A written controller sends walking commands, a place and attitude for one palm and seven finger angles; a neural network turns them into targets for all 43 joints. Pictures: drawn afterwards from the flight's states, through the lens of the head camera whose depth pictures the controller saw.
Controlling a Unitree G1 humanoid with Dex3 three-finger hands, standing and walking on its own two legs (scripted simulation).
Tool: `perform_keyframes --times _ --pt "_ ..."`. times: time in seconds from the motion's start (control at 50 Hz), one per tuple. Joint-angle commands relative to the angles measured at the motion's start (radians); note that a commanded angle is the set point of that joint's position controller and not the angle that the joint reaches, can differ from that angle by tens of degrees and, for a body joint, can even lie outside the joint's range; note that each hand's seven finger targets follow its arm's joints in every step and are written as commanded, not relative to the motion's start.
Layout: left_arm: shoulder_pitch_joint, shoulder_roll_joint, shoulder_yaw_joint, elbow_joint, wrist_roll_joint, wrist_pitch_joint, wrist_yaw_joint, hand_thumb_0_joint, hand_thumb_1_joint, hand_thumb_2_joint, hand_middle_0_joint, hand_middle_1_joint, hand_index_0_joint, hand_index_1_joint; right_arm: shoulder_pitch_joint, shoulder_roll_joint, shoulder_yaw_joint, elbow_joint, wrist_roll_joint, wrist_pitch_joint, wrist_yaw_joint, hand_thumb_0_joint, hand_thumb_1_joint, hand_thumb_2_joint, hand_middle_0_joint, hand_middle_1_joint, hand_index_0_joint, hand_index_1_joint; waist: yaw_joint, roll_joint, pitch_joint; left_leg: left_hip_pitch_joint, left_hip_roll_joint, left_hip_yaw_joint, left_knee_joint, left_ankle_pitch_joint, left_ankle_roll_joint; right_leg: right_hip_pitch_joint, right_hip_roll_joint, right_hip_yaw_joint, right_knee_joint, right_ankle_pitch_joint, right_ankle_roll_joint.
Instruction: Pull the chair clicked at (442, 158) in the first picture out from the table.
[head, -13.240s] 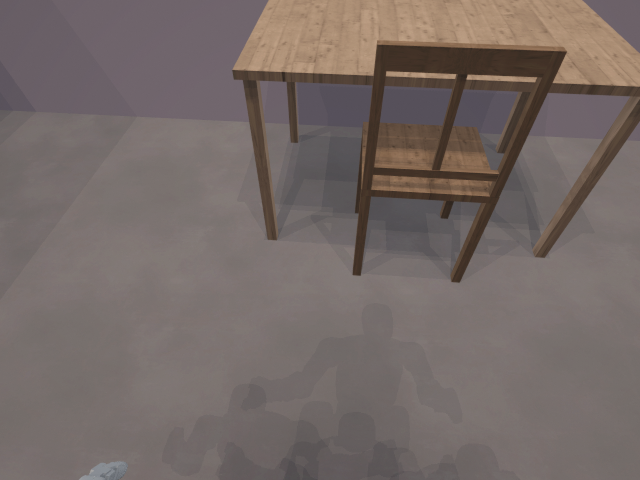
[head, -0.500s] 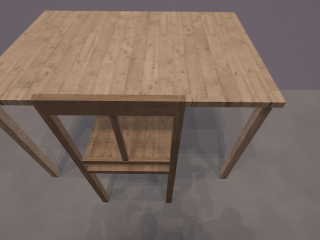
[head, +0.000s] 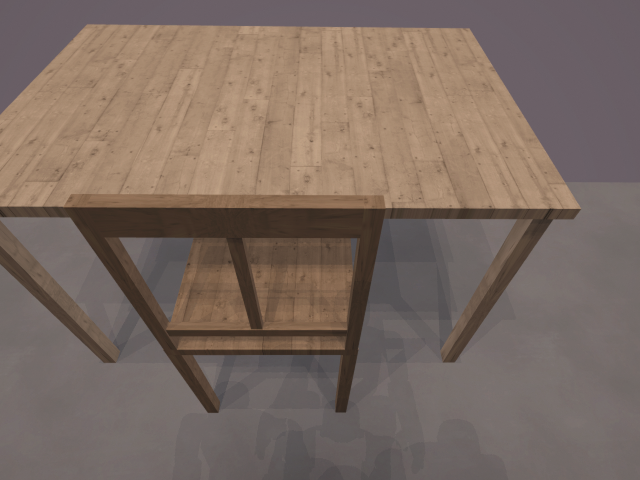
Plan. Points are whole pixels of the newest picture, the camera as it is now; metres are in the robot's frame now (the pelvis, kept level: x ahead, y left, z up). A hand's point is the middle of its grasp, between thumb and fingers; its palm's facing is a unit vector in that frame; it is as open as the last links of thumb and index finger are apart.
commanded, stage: look again from close up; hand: left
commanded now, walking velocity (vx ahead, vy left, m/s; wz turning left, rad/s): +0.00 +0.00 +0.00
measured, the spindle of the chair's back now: (247, 286) +0.43 +0.15 -0.09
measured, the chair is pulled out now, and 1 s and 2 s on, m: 0.00 0.00 0.00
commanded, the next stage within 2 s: raise the hand toward the chair's back in 0.62 s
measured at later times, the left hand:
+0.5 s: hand out of the picture +0.00 +0.17 -0.17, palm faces +0.01 -0.98 -0.19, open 7.4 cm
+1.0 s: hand (203, 401) +0.21 +0.15 +0.00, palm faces +0.07 -1.00 -0.03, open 8.1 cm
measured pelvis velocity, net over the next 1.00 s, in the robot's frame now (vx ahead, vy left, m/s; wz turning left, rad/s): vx -0.03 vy -0.03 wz -0.01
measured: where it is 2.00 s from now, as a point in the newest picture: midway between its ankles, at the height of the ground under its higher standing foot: outside the picture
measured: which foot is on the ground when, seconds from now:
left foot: down 0.00-1.00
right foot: down 0.00-1.00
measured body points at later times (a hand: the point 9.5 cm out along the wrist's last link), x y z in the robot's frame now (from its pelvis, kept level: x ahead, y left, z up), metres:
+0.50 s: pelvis +0.01 +0.00 +0.01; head +0.02 +0.01 +0.46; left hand +0.00 +0.23 -0.16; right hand +0.03 -0.23 -0.15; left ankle +0.03 +0.08 -0.73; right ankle -0.06 -0.12 -0.73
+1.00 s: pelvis -0.03 -0.03 -0.05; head -0.01 -0.03 +0.40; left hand +0.20 +0.21 +0.01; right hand +0.13 -0.28 -0.13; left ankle +0.03 +0.08 -0.73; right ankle -0.05 -0.12 -0.73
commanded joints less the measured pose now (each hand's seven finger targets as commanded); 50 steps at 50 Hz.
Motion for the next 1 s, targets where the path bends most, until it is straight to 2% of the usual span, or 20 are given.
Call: perform_keyframes --times 0.0,0.08,0.18,0.34,0.42,0.68,0.7,0.72,0.74,0.76,0.78,0.8,0.82,0.84,0.88,0.9,0.92,0.94,0.96,0.98 --pt "0.071 0.098 0.022 -0.044 0.004 -0.008 0.004 0.0 0.9 0.9 -0.2 -0.3 -0.2 -0.3 0.023 -0.099 -0.022 -0.061 0.006 -0.027 -0.005 0.0 -0.9 -0.9 0.2 0.3 0.2 0.3 0.013 -0.047 0.025 0.022 0.106 -0.158 -0.127 0.145 0.01 -0.069 -0.071 0.095 -0.073 0.104 -0.056" --pt "0.078 0.106 0.025 -0.049 0.004 -0.001 0.003 0.0 0.9 0.9 -0.2 -0.3 -0.2 -0.3 0.019 -0.105 -0.023 -0.049 0.006 -0.029 -0.004 0.0 -0.9 -0.9 0.2 0.3 0.2 0.3 0.018 -0.006 0.021 0.041 0.111 -0.175 -0.163 0.155 0.015 -0.062 -0.066 0.085 -0.07 0.088 -0.047" --pt "0.083 0.113 0.023 -0.046 0.004 -0.003 0.003 0.0 0.9 0.9 -0.2 -0.3 -0.2 -0.3 0.008 -0.111 -0.023 -0.035 0.008 -0.034 -0.005 0.0 -0.9 -0.9 0.2 0.3 0.2 0.3 0.02 -0.035 -0.001 0.094 0.111 -0.159 -0.166 0.218 0.013 -0.053 -0.076 0.091 -0.089 0.135 -0.039" --pt "0.087 0.127 0.021 -0.034 0.005 -0.003 0.0 0.0 0.9 0.9 -0.2 -0.3 -0.2 -0.3 -0.015 -0.116 -0.022 -0.012 0.012 -0.035 -0.006 0.0 -0.9 -0.9 0.2 0.3 0.2 0.3 0.024 -0.022 0.014 0.126 0.113 -0.143 -0.18 0.247 0.009 -0.054 -0.082 0.094 -0.122 0.161 -0.029" --pt "0.098 0.125 0.019 -0.023 0.005 -0.004 0.0 0.0 0.9 0.9 -0.2 -0.3 -0.2 -0.3 -0.019 -0.118 -0.02 -0.003 0.012 -0.035 -0.006 0.0 -0.9 -0.9 0.2 0.3 0.2 0.3 0.021 -0.019 -0.005 0.151 0.112 -0.138 -0.184 0.244 0.005 -0.051 -0.092 0.097 -0.132 0.173 -0.028" --pt "0.112 0.12 0.013 -0.002 0.004 -0.006 -0.001 0.0 0.9 0.9 -0.2 -0.3 -0.2 -0.3 -0.023 -0.109 -0.019 0.025 0.015 -0.035 -0.007 0.0 -0.9 -0.9 0.2 0.3 0.2 0.3 0.021 -0.032 0.016 0.156 0.114 -0.127 -0.198 0.222 0.0 -0.054 -0.094 0.105 -0.157 0.178 -0.029" --pt "0.112 0.12 0.014 0.012 0.027 -0.028 0.033 0.0 0.9 0.9 -0.2 -0.3 -0.2 -0.3 -0.054 -0.141 -0.016 -0.042 0.013 -0.035 -0.003 0.0 -0.9 -0.9 0.2 0.3 0.2 0.3 0.015 0.03 0.055 0.107 0.133 -0.126 -0.024 0.501 -0.027 -0.107 -0.104 0.133 -0.14 0.384 -0.025" --pt "-0.56 0.321 0.116 -1.544 -0.167 -0.207 0.036 0.0 0.877 0.89 -0.198 -0.296 -0.198 -0.296 -0.002 -0.298 -0.071 -0.392 0.06 -0.162 -0.031 0.0 -0.9 -0.9 0.2 0.3 0.2 0.3 -0.102 0.221 -0.446 0.458 0.056 -0.114 -0.104 0.494 -0.054 -0.131 -0.005 0.003 -0.017 0.39 -0.032" --pt "-0.406 0.388 0.183 -1.461 -0.113 -0.183 0.087 0.0 0.853 0.88 -0.195 -0.293 -0.195 -0.293 -0.079 -0.189 -0.02 -0.315 0.056 -0.234 -0.074 0.0 -0.9 -0.9 0.2 0.3 0.2 0.3 -0.043 0.191 -0.428 0.478 0.111 -0.092 -0.125 0.472 -0.068 -0.186 0.018 -0.003 0.086 0.147 -0.026" --pt "0.072 0.1 0.026 -1.213 -0.116 -0.067 0.089 0.0 0.83 0.87 -0.193 -0.289 -0.193 -0.289 -0.064 -0.167 -0.036 -0.352 0.055 -0.295 -0.057 0.0 -0.9 -0.9 0.2 0.3 0.2 0.3 -0.027 0.182 -0.339 0.416 0.113 -0.138 -0.183 0.422 -0.063 -0.289 0.039 -0.01 0.186 0.012 -0.033" --pt "0.148 -0.019 -0.038 -1.097 -0.163 -0.034 0.08 0.0 0.807 0.86 -0.191 -0.285 -0.191 -0.285 -0.06 -0.173 -0.04 -0.322 0.069 -0.304 -0.049 0.0 -0.9 -0.9 0.2 0.3 0.2 0.3 -0.033 0.115 -0.191 0.261 0.084 -0.145 -0.166 0.338 -0.066 -0.331 0.014 -0.004 0.209 -0.022 -0.024" --pt "0.049 0.0 -0.025 -1.18 -0.178 -0.077 0.064 0.0 0.783 0.85 -0.188 -0.282 -0.188 -0.282 -0.08 -0.201 -0.056 -0.379 0.06 -0.306 -0.044 0.0 -0.9 -0.9 0.2 0.3 0.2 0.3 -0.033 0.076 -0.111 0.149 0.072 -0.153 -0.105 0.213 -0.06 -0.354 0.009 -0.018 0.153 -0.024 -0.021" --pt "0.045 0.066 0.053 -1.105 -0.163 -0.126 0.047 0.0 0.76 0.84 -0.186 -0.278 -0.186 -0.278 -0.096 -0.229 -0.07 -0.393 0.039 -0.301 -0.038 0.0 -0.9 -0.9 0.2 0.3 0.2 0.3 -0.049 -0.014 -0.087 0.043 0.057 -0.149 -0.028 0.066 -0.054 -0.404 0.015 -0.027 0.106 -0.014 -0.023" --pt "0.123 0.07 0.093 -1.023 -0.164 -0.182 0.018 0.0 0.737 0.83 -0.184 -0.274 -0.184 -0.274 -0.103 -0.231 -0.079 -0.424 0.033 -0.292 -0.03 0.0 -0.9 -0.9 0.2 0.3 0.2 0.3 -0.041 -0.092 -0.093 -0.048 0.033 -0.124 0.058 0.036 -0.052 -0.425 0.02 -0.041 0.094 0.023 -0.026" --pt "0.232 0.022 0.135 -0.837 -0.2 -0.339 -0.079 0.0 0.69 0.81 -0.179 -0.267 -0.179 -0.267 -0.164 -0.223 -0.088 -0.461 0.017 -0.271 -0.02 0.0 -0.9 -0.9 0.2 0.3 0.2 0.3 0.0 -0.305 -0.108 -0.248 0.036 -0.1 0.216 0.016 -0.06 -0.574 0.035 -0.045 0.238 0.003 -0.026" --pt "0.27 -0.011 0.12 -0.833 -0.227 -0.428 -0.15 0.0 0.667 0.8 -0.177 -0.263 -0.177 -0.263 -0.201 -0.222 -0.094 -0.491 0.011 -0.268 -0.011 0.0 -0.9 -0.9 0.2 0.3 0.2 0.3 0.03 -0.337 -0.124 -0.348 0.031 -0.083 0.267 -0.024 -0.066 -0.62 0.033 -0.029 0.294 -0.029 -0.024" --pt "0.301 0.006 0.147 -0.84 -0.255 -0.51 -0.221 0.0 0.643 0.79 -0.174 -0.26 -0.174 -0.26 -0.216 -0.221 -0.105 -0.52 0.014 -0.266 0.0 0.0 -0.9 -0.9 0.2 0.3 0.2 0.3 0.054 -0.316 -0.173 -0.41 0.026 -0.07 0.315 -0.034 -0.072 -0.623 0.028 -0.005 0.343 -0.027 -0.027" --pt "0.33 0.07 0.209 -0.807 -0.268 -0.571 -0.29 0.0 0.62 0.78 -0.172 -0.256 -0.172 -0.256 -0.228 -0.214 -0.108 -0.541 0.029 -0.261 0.019 0.0 -0.9 -0.9 0.2 0.3 0.2 0.3 0.08 -0.205 -0.195 -0.451 0.019 -0.061 0.349 -0.023 -0.079 -0.606 0.015 0.038 0.37 0.012 -0.036" --pt "0.348 0.099 0.239 -0.805 -0.28 -0.591 -0.332 0.0 0.597 0.77 -0.17 -0.252 -0.17 -0.252 -0.239 -0.218 -0.111 -0.584 0.036 -0.254 0.026 0.0 -0.9 -0.9 0.2 0.3 0.2 0.3 0.086 -0.133 -0.239 -0.453 0.013 -0.041 0.374 -0.027 -0.075 -0.596 0.012 0.05 0.394 0.002 -0.039" --pt "0.328 0.116 0.249 -0.82 -0.287 -0.574 -0.353 0.0 0.573 0.76 -0.167 -0.249 -0.167 -0.249 -0.257 -0.221 -0.112 -0.625 0.044 -0.242 0.024 0.0 -0.9 -0.9 0.2 0.3 0.2 0.3 0.089 -0.098 -0.269 -0.475 0.005 -0.019 0.399 -0.045 -0.067 -0.583 0.005 0.079 0.396 -0.016 -0.036"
